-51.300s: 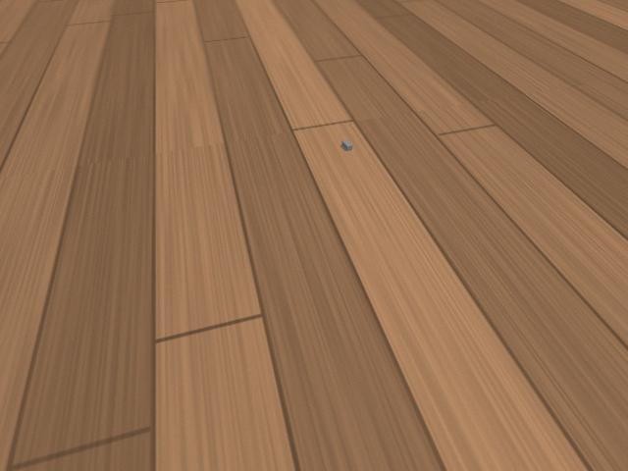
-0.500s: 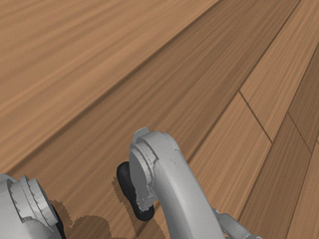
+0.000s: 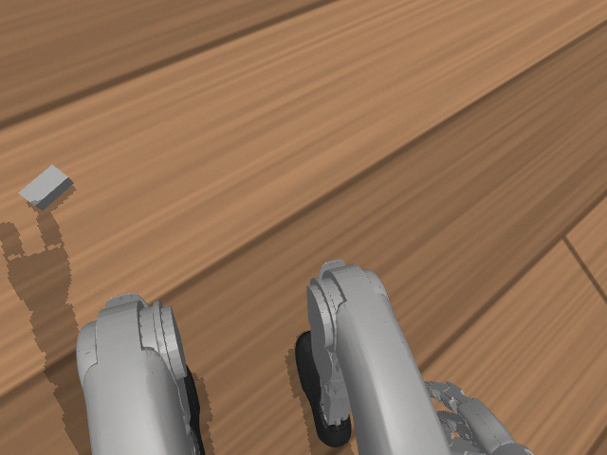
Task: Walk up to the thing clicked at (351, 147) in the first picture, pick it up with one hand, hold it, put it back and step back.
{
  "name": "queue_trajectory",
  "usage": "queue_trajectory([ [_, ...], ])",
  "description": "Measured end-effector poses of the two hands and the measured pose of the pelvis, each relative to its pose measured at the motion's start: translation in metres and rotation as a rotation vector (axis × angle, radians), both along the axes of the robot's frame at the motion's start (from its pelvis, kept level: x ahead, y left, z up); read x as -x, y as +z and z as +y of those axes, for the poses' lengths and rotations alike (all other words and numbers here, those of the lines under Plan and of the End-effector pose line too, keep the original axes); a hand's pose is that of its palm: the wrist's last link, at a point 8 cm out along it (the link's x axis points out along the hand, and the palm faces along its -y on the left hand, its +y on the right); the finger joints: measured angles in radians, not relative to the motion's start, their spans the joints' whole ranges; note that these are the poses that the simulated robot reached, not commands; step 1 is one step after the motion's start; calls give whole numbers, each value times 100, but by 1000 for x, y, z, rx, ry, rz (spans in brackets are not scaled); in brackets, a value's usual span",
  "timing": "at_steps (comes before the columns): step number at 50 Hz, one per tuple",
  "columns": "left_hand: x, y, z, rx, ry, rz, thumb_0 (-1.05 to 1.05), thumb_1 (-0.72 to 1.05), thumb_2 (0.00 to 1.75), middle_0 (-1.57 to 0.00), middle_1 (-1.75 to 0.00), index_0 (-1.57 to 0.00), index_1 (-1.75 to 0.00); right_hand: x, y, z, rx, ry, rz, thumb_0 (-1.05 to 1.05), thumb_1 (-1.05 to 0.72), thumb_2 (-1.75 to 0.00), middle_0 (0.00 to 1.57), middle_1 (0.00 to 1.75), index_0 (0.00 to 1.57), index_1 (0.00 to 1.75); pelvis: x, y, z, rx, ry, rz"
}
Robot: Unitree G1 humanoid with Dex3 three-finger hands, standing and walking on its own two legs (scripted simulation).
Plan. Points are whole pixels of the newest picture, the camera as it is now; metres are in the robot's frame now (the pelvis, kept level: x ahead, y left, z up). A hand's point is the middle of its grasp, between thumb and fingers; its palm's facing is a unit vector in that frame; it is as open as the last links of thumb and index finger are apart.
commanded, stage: withdraw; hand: left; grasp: from above
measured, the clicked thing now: (47, 187) +0.51 +0.35 -0.32
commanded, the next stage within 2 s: home in 0.34 s
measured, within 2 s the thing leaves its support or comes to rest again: neither
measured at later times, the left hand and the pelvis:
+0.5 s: hand out of the picture +0.48 +0.37 -0.15, palm faces -0.42 -0.07 -0.91, open 12.9 cm; pelvis +0.00 -0.01 -0.01, yaw +1 degrees
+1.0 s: hand out of the picture +0.31 +0.32 +0.02, palm faces -0.19 -0.67 -0.71, open 7.7 cm; pelvis +0.00 +0.00 +0.13, yaw +7 degrees
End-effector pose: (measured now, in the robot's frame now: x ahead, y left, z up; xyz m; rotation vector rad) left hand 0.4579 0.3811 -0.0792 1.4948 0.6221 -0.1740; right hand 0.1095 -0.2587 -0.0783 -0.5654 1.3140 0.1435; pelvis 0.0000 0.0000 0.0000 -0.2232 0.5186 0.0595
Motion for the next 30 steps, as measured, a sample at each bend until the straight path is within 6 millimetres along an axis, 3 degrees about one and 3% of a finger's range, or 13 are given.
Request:
queue_trajectory([
  [10,3,-15,-16,40,-80,-62,0,-37,89,-20,-86,-20,-86,-1,3,-10,89,-6,10,0,-89,-89,20,30,21,30,4,-6,-7,-17,11,2],
  [16,-16,-21,-16,1,-48,-109,0,-36,87,-22,-84,-22,-85,17,-6,-14,106,-47,42,0,-89,-89,20,30,21,30,3,-15,-8,-21,4,7],
  [22,-28,-11,-11,-41,8,-113,0,-32,84,-26,-81,-25,-81,41,-13,-10,75,-112,98,0,-89,-89,20,30,21,30,-1,-15,-7,-25,-1,30],
  [30,-3,-11,-17,27,40,-10,0,-13,81,-26,-64,-25,-65,53,-9,-3,21,-154,155,0,-89,-89,20,30,21,30,-4,1,-8,-32,6,51],
])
